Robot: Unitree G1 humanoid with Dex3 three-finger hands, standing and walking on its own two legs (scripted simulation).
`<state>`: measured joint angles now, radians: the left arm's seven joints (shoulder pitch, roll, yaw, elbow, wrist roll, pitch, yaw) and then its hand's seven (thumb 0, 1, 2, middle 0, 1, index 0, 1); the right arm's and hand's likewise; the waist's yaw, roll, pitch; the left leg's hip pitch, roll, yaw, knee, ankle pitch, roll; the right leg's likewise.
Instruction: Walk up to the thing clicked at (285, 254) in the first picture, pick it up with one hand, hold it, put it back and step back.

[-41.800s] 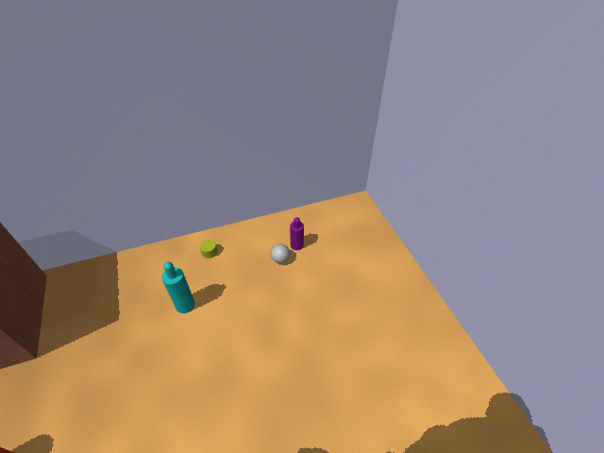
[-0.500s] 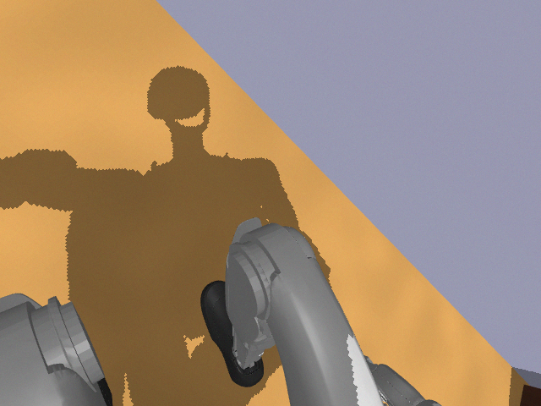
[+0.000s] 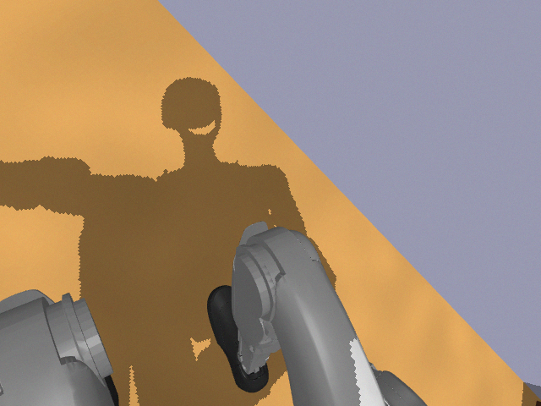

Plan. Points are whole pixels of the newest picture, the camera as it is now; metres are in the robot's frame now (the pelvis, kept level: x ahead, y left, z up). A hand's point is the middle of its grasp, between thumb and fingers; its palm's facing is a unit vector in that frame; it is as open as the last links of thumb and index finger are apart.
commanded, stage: settle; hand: left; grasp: from above
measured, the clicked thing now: out of the picture +0.46 +0.36 -0.25
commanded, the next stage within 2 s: lift in 0.58 s
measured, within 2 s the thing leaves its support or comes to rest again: neither
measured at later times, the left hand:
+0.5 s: hand out of the picture +0.45 +0.36 -0.14, palm faces -0.44 -0.11 -0.89, open 9.5 cm
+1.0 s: hand out of the picture +0.42 +0.36 -0.07, palm faces -0.47 -0.14 -0.87, open 9.5 cm
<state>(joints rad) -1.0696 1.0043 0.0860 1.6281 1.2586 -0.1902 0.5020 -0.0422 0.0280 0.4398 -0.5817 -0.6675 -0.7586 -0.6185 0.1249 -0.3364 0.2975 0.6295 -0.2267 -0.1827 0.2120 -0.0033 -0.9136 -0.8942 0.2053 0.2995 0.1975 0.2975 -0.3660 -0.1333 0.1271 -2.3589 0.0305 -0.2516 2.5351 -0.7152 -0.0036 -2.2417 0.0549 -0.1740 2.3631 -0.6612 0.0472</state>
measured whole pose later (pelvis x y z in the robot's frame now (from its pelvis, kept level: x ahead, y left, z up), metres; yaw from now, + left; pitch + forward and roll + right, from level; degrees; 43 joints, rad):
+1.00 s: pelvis -0.01 -0.01 +0.06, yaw +7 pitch +34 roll -8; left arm -0.90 0.76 0.04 1.17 1.13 -0.13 0.10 -0.04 0.03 0.45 -0.58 -0.65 -0.75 -0.63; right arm 0.22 -0.29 0.07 0.64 -0.07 0.05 0.10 0.00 -0.92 -0.90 0.21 0.30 0.20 0.30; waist -0.22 0.02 -0.08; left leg -2.26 0.01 -0.12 2.29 -0.64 0.01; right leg -2.17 0.01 -0.08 2.21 -0.65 0.03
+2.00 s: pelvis +0.02 +0.00 +0.36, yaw +13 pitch +16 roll -2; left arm -0.38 0.45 -0.16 0.83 1.00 -0.02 0.10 -0.03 0.03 0.48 -0.56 -0.67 -0.74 -0.65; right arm 0.24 -0.24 -0.02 0.73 0.05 -0.03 -0.06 0.00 -0.91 -0.89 0.21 0.30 0.20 0.30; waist -0.08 0.04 -0.14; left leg -1.03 0.04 -0.02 1.22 -0.48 0.00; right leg -0.99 0.01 -0.01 1.18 -0.47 0.02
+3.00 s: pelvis +0.08 +0.01 +0.45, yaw +12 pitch +5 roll +0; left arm -0.29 0.40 -0.22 0.72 0.99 0.01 0.01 0.00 0.02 0.54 -0.52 -0.71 -0.71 -0.70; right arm 0.23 -0.25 -0.04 0.71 0.07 0.04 -0.05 0.01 -0.91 -0.89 0.20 0.30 0.20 0.30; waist -0.01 0.04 -0.06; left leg -0.41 0.03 0.03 0.64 -0.32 0.00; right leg -0.41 0.00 0.03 0.64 -0.32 0.01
